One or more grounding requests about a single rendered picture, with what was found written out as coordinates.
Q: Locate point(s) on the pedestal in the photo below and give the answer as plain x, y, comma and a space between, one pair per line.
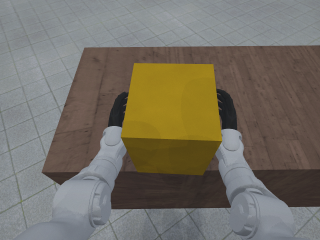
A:
276, 96

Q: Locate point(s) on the left robot forearm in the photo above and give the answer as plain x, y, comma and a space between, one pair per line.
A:
108, 162

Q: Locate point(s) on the right robot upper arm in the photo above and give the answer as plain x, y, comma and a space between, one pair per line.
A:
258, 217

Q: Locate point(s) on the right robot forearm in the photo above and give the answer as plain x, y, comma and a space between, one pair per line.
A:
235, 172

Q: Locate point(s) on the robot left hand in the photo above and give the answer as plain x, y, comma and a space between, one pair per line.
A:
117, 114

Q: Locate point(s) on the robot right hand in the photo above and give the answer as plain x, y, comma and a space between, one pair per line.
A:
227, 113

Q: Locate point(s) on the left robot upper arm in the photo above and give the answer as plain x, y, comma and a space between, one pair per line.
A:
80, 206

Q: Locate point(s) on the carton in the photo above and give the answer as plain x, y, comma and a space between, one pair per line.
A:
172, 123

